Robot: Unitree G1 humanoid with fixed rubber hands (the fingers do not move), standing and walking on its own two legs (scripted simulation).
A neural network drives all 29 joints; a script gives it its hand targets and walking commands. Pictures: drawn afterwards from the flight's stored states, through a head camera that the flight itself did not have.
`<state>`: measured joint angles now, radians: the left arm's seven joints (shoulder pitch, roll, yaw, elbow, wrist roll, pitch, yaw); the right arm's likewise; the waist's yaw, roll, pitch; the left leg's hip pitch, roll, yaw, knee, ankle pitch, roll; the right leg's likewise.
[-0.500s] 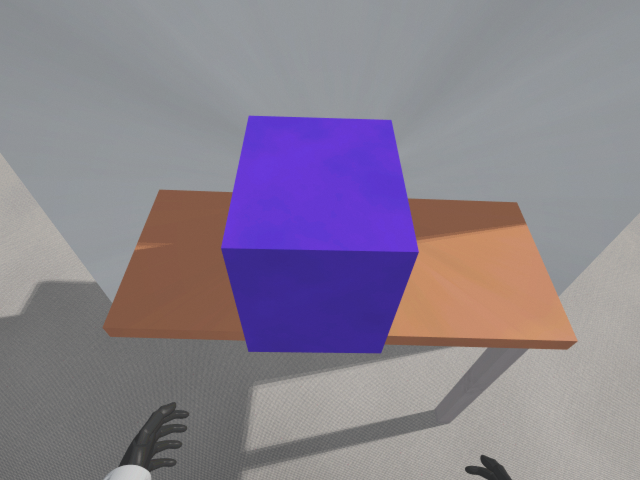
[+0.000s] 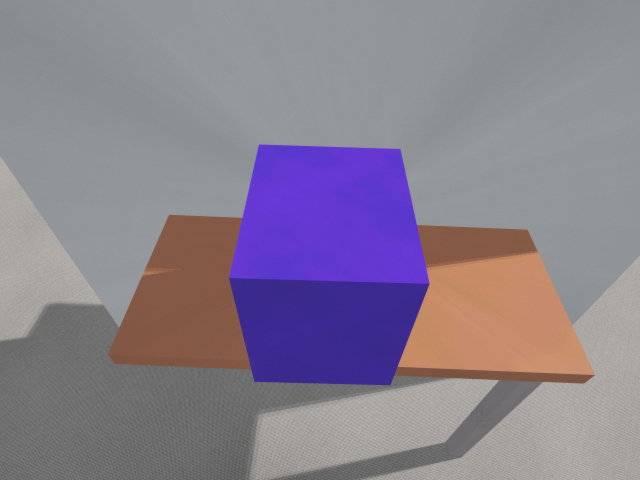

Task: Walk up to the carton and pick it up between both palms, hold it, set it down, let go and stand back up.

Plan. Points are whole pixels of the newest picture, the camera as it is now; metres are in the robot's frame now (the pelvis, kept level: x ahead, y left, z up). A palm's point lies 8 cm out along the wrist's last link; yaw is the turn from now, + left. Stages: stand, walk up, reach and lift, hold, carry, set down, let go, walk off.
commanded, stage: stand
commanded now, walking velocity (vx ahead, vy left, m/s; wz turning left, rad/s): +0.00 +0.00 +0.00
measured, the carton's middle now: (326, 267) +0.42 +0.01 +0.00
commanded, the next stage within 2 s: none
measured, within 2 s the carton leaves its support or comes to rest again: neither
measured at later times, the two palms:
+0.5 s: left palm out of the picture -0.05 +0.21 -0.15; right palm out of the picture -0.05 -0.21 -0.15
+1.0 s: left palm out of the picture -0.08 +0.20 -0.15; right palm out of the picture -0.07 -0.20 -0.15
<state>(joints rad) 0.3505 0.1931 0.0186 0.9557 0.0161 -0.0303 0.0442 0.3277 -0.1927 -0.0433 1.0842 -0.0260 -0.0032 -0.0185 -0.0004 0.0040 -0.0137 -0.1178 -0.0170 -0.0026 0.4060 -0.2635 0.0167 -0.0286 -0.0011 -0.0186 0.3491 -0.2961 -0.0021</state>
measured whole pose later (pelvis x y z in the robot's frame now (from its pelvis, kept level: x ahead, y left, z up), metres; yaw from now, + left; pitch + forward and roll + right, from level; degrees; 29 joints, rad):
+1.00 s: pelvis -0.02 +0.00 +0.00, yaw +1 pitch -2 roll +0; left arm 0.36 0.10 -0.03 1.19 0.01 -0.01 0.05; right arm 0.35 -0.11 0.01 1.19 -0.01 0.00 -0.04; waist 0.00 0.01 0.03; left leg -0.14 -0.03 -0.01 0.41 -0.23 0.02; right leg -0.06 -0.01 -0.03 0.38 -0.28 0.00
